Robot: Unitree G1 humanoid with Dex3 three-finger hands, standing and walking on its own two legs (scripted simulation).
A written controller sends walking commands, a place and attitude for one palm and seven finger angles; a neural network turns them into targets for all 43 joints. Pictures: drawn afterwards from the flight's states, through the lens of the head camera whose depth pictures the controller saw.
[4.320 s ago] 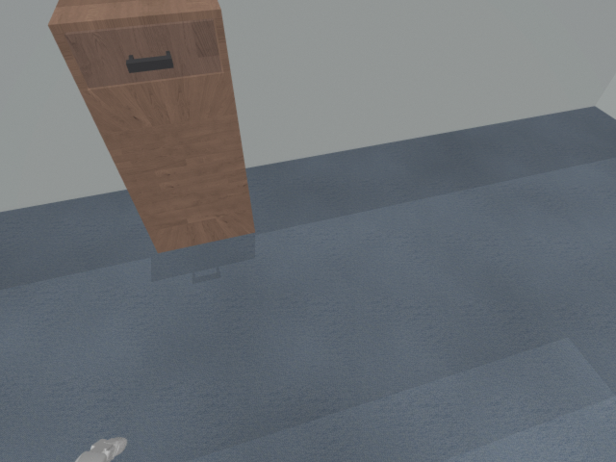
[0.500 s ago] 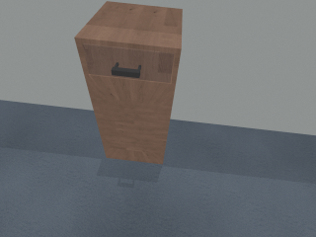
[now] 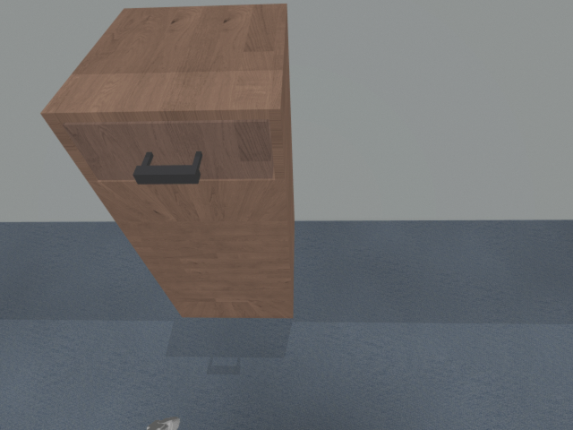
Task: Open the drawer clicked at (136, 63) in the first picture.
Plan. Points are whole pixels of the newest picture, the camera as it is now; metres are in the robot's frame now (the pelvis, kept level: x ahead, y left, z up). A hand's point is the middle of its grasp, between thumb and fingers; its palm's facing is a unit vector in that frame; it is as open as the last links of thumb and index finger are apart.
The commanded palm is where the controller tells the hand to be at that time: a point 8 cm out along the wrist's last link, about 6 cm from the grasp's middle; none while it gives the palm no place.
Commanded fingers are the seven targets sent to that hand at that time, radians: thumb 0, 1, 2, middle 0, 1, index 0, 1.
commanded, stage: come to a stop and stand still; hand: left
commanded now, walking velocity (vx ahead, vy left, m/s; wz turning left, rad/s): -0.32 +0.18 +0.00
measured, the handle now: (170, 165) +0.55 +0.23 +0.04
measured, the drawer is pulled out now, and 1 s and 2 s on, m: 0.00 0.00 0.00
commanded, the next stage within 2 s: none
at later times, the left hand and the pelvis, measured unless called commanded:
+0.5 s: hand out of the picture +0.04 +0.25 -0.17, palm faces +0.08 -0.98 -0.20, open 7.4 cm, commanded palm none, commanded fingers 0.00 0.90 0.90 -0.20 -0.30 -0.20 -0.30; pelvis +0.01 +0.05 +0.01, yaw +0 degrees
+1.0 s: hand out of the picture +0.03 +0.16 -0.15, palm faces +0.01 -0.97 -0.25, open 7.2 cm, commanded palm none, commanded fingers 0.00 0.90 0.90 -0.20 -0.30 -0.20 -0.30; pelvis -0.02 -0.02 +0.01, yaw -1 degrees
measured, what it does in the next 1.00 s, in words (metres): steps on the spot: left foot, then right foot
